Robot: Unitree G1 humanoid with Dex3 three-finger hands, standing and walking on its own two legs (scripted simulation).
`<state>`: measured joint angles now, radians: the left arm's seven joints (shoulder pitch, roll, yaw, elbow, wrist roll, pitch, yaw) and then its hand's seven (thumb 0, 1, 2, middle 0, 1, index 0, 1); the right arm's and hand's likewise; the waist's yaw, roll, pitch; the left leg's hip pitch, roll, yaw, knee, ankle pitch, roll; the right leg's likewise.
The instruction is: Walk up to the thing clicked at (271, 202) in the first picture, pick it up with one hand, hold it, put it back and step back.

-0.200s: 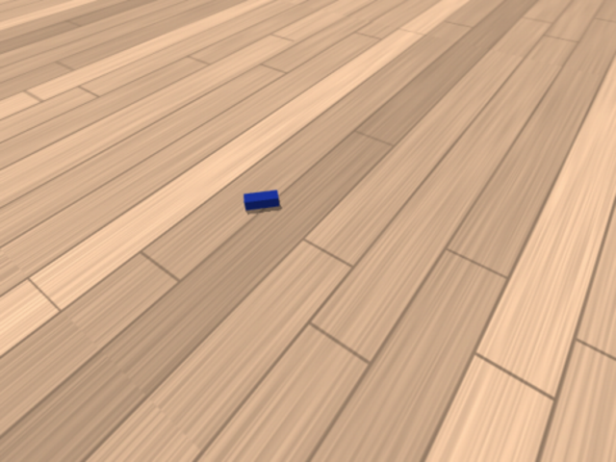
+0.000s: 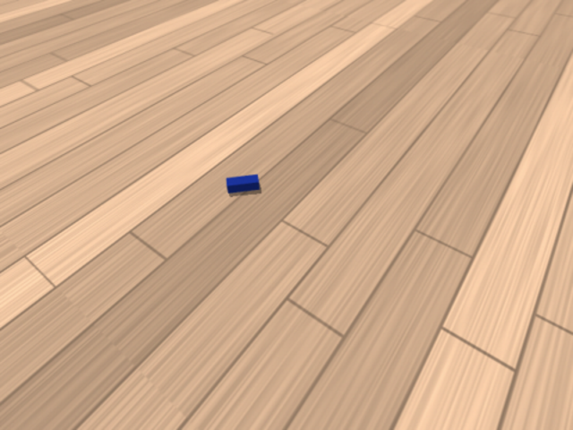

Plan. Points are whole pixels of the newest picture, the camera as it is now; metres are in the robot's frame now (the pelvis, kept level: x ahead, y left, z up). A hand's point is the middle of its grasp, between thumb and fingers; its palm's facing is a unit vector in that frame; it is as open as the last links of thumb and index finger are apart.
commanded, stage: stand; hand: left
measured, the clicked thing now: (243, 183) +1.35 +0.27 -0.76
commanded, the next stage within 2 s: walk up in 0.92 s
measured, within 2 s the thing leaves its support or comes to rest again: neither
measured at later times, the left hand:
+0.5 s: hand out of the picture +0.09 +0.25 -0.16, palm faces -0.03 -0.94 -0.34, open 7.4 cm
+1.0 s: hand out of the picture +0.08 +0.26 -0.15, palm faces -0.01 -0.94 -0.34, open 7.4 cm
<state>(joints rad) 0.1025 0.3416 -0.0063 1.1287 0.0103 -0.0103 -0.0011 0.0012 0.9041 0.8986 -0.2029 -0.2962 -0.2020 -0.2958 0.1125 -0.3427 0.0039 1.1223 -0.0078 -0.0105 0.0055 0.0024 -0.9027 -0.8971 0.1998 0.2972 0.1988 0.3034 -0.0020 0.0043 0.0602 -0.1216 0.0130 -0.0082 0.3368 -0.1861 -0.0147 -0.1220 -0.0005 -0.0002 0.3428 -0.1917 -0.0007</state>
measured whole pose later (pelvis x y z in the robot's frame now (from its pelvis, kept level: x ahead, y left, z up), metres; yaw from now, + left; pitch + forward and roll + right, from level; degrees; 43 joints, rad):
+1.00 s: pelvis +0.01 +0.00 +0.00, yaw +1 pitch -2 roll +1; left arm 0.15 0.37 0.04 1.07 0.03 -0.01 -0.04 0.00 0.90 0.90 -0.20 -0.30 -0.20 -0.30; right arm 0.18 -0.35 -0.03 1.07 -0.02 -0.03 0.04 0.00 -0.90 -0.90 0.20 0.30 0.20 0.30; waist 0.00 -0.01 0.03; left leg -0.14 -0.01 -0.02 0.41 -0.29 0.03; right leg -0.17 -0.01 -0.01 0.50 -0.40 -0.03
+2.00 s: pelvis +0.37 -0.05 -0.03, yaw +8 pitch -3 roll +0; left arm 0.32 0.42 0.08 0.86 0.03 -0.09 -0.07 0.00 0.90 0.90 -0.20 -0.30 -0.20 -0.30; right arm 0.32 -0.47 -0.07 0.90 -0.01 -0.03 0.05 0.01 -0.90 -0.90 0.20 0.30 0.20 0.30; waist 0.02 0.08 0.05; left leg -0.36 0.01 -0.04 1.05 -0.44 0.04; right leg -0.35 -0.06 -0.08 0.67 -0.27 -0.02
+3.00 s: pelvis +0.74 -0.04 -0.01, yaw +9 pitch -3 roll +0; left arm 0.32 0.39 0.04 0.83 0.01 -0.07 -0.05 0.00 0.90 0.90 -0.21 -0.30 -0.20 -0.30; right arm 0.31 -0.43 -0.05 0.88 -0.01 -0.04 0.06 0.00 -0.90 -0.90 0.20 0.30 0.20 0.30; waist 0.01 0.07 0.08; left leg -0.47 0.07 0.02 0.91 -0.32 0.01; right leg -0.23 -0.03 -0.07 0.51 -0.23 -0.03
